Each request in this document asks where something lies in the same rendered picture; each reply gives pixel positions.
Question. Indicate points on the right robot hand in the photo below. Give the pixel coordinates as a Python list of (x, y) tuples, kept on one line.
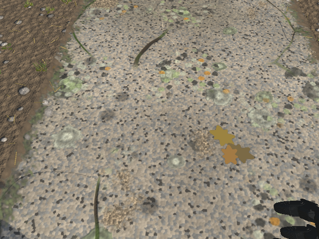
[(304, 209)]

